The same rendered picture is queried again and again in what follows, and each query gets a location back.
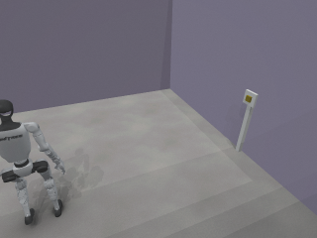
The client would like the left robot shin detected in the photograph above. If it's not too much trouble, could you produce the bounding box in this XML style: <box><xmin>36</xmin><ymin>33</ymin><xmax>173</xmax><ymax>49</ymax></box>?
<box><xmin>15</xmin><ymin>182</ymin><xmax>31</xmax><ymax>217</ymax></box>

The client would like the right robot forearm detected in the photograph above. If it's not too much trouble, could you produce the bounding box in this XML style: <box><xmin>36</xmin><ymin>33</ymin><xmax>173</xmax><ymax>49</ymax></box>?
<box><xmin>44</xmin><ymin>142</ymin><xmax>61</xmax><ymax>165</ymax></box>

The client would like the right robot hand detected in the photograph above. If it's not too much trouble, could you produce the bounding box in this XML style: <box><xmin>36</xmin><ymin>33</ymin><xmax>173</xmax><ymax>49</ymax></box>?
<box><xmin>53</xmin><ymin>160</ymin><xmax>65</xmax><ymax>175</ymax></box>

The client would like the button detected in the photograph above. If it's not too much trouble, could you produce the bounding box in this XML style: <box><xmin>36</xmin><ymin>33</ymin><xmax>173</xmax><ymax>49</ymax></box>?
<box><xmin>245</xmin><ymin>95</ymin><xmax>252</xmax><ymax>103</ymax></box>

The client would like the panel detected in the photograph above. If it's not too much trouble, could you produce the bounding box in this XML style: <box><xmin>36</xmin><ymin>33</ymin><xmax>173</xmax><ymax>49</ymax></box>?
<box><xmin>235</xmin><ymin>89</ymin><xmax>259</xmax><ymax>153</ymax></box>

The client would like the right robot shin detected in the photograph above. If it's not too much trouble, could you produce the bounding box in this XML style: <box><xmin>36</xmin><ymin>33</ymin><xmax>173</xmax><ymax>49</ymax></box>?
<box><xmin>47</xmin><ymin>178</ymin><xmax>59</xmax><ymax>210</ymax></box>

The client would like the robot right upper arm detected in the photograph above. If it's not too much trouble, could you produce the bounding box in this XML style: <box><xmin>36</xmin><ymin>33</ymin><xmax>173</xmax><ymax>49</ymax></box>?
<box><xmin>24</xmin><ymin>122</ymin><xmax>49</xmax><ymax>152</ymax></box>

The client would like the robot shin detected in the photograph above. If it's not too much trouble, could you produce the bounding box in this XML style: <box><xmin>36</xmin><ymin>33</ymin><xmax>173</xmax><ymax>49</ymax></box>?
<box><xmin>15</xmin><ymin>182</ymin><xmax>31</xmax><ymax>217</ymax></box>
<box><xmin>47</xmin><ymin>178</ymin><xmax>59</xmax><ymax>210</ymax></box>

